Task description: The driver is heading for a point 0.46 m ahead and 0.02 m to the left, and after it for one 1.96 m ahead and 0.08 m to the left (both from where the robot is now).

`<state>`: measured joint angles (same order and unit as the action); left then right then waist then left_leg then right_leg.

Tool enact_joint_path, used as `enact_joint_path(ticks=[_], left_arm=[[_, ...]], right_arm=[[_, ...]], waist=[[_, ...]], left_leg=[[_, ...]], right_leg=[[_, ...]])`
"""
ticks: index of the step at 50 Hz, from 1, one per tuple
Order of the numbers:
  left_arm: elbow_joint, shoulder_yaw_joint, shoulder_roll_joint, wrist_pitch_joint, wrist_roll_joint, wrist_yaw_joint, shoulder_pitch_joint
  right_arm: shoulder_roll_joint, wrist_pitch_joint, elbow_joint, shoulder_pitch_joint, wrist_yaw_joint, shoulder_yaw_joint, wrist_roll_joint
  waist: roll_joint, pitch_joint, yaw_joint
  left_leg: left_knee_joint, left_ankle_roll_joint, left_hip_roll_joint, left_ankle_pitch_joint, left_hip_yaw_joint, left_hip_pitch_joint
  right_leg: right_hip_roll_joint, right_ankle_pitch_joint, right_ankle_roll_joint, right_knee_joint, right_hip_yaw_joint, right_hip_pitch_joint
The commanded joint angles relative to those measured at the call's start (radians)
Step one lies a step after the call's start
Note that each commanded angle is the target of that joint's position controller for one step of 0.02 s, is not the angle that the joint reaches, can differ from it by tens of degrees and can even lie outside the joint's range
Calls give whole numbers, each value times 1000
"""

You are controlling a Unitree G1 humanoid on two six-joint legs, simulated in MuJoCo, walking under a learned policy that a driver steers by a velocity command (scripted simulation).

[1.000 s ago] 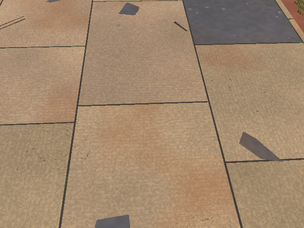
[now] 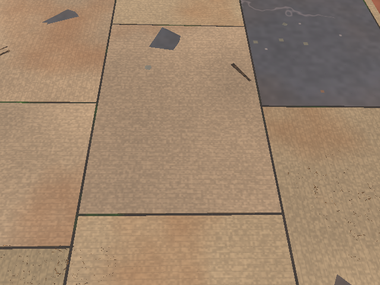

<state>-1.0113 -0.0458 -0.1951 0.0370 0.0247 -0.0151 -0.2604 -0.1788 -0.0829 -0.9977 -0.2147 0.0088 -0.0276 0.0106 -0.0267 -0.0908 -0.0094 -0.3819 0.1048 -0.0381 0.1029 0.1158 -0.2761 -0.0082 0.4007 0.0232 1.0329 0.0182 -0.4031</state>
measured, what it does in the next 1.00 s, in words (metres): walks ahead: right foot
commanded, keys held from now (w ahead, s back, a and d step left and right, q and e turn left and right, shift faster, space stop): no key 0.70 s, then w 0.30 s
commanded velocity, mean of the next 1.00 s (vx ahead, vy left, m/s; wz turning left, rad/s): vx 0.10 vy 0.00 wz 0.00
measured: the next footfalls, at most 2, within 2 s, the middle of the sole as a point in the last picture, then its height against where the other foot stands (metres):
right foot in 0.22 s outside the picture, level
right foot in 1.48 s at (210, 268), level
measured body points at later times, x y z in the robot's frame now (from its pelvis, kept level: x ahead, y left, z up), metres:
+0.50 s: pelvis +0.05 -0.02 +0.00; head +0.05 -0.02 +0.45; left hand +0.04 +0.19 -0.16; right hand +0.06 -0.25 -0.15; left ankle +0.07 +0.06 -0.74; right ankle +0.05 -0.14 -0.74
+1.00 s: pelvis +0.11 -0.02 +0.00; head +0.10 -0.01 +0.44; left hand +0.03 +0.20 -0.16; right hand +0.10 -0.25 -0.16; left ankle +0.08 +0.06 -0.73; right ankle +0.05 -0.13 -0.74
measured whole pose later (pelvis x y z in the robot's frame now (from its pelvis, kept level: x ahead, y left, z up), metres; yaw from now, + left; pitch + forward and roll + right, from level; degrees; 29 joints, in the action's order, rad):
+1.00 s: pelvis +0.11 -0.02 +0.00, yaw +1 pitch +0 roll -1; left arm -1.13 -0.04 -0.16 0.04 0.01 -0.02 -0.43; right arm -0.16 -0.05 -1.08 -0.36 -0.01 -0.03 0.03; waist -0.01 0.01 -0.02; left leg -0.61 0.10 -0.01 0.40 0.07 -0.25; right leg 0.03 0.34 0.04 0.45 0.00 -0.11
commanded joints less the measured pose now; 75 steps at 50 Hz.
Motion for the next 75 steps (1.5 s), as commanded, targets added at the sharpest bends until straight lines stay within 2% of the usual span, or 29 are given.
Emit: enact_joint_path(ticks=[1,6,10,12,13,15,21,35,37,39,41,43,45,47,49,52,53,54,55,56,57,59,61,67,69,71,73,74,75], left_arm=[[-43,2,2,-39,3,-2,-212],[-36,12,-26,-61,-1,-17,-83],[-59,27,-10,-45,-2,-21,-78],[-69,29,-52,-22,10,-27,-107],[-79,24,-74,-18,-13,-26,-61],[-81,39,-17,-6,-22,-18,-52],[-103,40,-17,-8,-19,-26,-80],[-134,49,-3,-14,-18,-29,-114],[-140,46,-9,-17,-15,-28,-133],[-128,32,-34,-25,-11,-24,-138],[-110,29,-25,-25,-9,-16,-142],[-99,24,-26,-14,-10,-11,-160],[-102,9,-58,-2,-12,-8,-209],[-121,-14,-109,2,-12,-10,-267],[-119,-21,-110,7,-9,-9,-259],[-73,-22,-94,18,-19,-6,-116],[-36,-12,-63,29,-23,0,-37],[15,1,-6,45,-24,12,1],[27,-14,-75,45,10,13,23],[20,-15,-59,45,18,18,17],[11,-10,-32,48,7,27,1],[15,-15,-32,40,5,41,10],[24,-17,-27,23,8,47,26],[135,11,4,12,-8,52,287],[150,10,-18,10,-11,46,301],[136,-4,-59,14,-10,33,224],[59,-31,-103,26,-8,19,-19],[15,-49,-139,31,7,10,-155],[-1,-71,-228,33,27,7,-270]], right_arm=[[-94,-19,26,-26,3,-1,8],[-108,13,4,-80,6,2,12],[-96,41,-3,-75,13,6,1],[-77,43,-9,-109,14,7,1],[-34,48,-24,-175,10,11,-11],[-60,52,-46,-161,15,6,-5],[-44,56,-71,-141,19,11,-4],[-27,62,-126,-165,30,21,-4],[-34,66,-132,-176,28,17,-2],[-58,75,-122,-178,23,3,1],[-45,76,-105,-177,15,2,2],[-35,62,-85,-168,9,0,5],[-28,44,-52,-121,-1,-2,9],[-15,25,-12,-60,-13,0,23],[-28,9,13,-50,-20,-7,20],[-14,-10,-44,-250,-23,-16,0],[-62,-16,-84,-393,-13,-34,3],[-184,-16,-118,-529,-3,-71,7],[-160,-2,-127,-526,-1,-65,10],[-122,1,-97,-433,-1,-51,18],[-106,0,-74,-362,-3,-44,20],[-71,-10,-59,-297,0,-26,13],[-63,-19,-79,-329,5,-16,5],[-69,-29,-95,-348,10,3,3],[-92,-33,-103,-357,12,1,3],[-118,-38,-103,-333,16,-5,2],[-143,-29,-95,-289,19,-13,3],[-140,-25,-88,-279,15,-13,0],[-74,-22,-61,-306,9,-2,3]], waist=[[103,152,-67],[140,125,-14],[83,51,-23],[16,35,-2],[-106,4,58],[-61,16,38],[6,25,25],[21,15,17],[22,25,16],[21,-22,16],[16,-107,13],[-4,-109,5],[-53,-74,-23],[-134,-84,-45],[-117,-104,-28],[-50,-67,95],[70,-36,168],[336,2,202],[235,-25,165],[99,-45,107],[56,-37,72],[61,-37,31],[97,-25,21],[125,-75,41],[143,-62,35],[149,-3,-13],[142,122,-123],[116,185,-179],[-38,291,-181]], left_leg=[[110,110,252,-671,-127,0],[173,90,242,-105,-178,-22],[170,49,232,222,-230,-77],[113,-15,181,204,-213,-88],[117,-35,103,150,-147,-22],[83,-41,116,57,-147,125],[86,-45,132,37,-153,119],[79,-53,139,11,-155,118],[73,-47,113,180,-146,113],[42,-16,88,472,-147,42],[30,8,98,585,-182,-33],[-14,18,101,537,-203,-63],[-101,7,64,434,-157,-134],[-240,-12,29,307,-46,-241],[-258,-3,55,309,-59,-232],[-70,4,28,235,-51,130],[49,29,107,291,-206,353],[208,105,322,376,-572,540],[199,139,415,240,-667,525],[173,131,393,145,-574,464],[185,115,359,94,-500,412],[223,80,292,2,-370,359],[212,64,254,-227,-277,362],[235,42,190,-494,-131,241],[216,38,212,-632,-120,254],[102,28,230,-873,-103,306],[-188,20,227,-916,-90,316],[-407,15,195,-716,-76,197],[-772,11,99,-127,-34,21]], right_leg=[[-17,-49,-15,-111,-6,152],[-30,-86,-14,-329,-31,177],[-33,-183,-1,-583,-39,272],[-139,-299,11,-694,77,325],[-142,-267,28,-694,106,209],[-115,-210,10,-731,80,128],[-102,-260,16,-732,65,194],[-96,-286,22,-730,54,221],[-68,-116,33,-728,42,215],[-42,174,67,-698,44,151],[-56,297,96,-700,87,85],[-86,281,119,-709,152,105],[-146,287,157,-779,261,216],[-265,321,220,-879,413,327],[-298,247,238,-875,431,297],[-189,18,164,-746,232,92],[-97,-89,111,-559,102,-83],[60,-27,50,-204,-95,-295],[35,101,62,-11,-68,-400],[-19,47,74,71,-22,-403],[-41,-26,73,88,-10,-375],[-65,-117,59,49,-24,-344],[-49,-162,43,32,-64,-338],[6,-322,35,-325,-165,-208],[32,-338,64,-405,-186,-108],[70,-314,106,-426,-186,7],[94,-301,148,-492,-159,237],[31,-269,172,-539,-94,426],[-235,-133,224,-560,217,594]])
Over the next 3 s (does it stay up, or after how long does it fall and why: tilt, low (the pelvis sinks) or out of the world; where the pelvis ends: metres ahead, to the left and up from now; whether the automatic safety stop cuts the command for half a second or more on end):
stays up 1.17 0.00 0.00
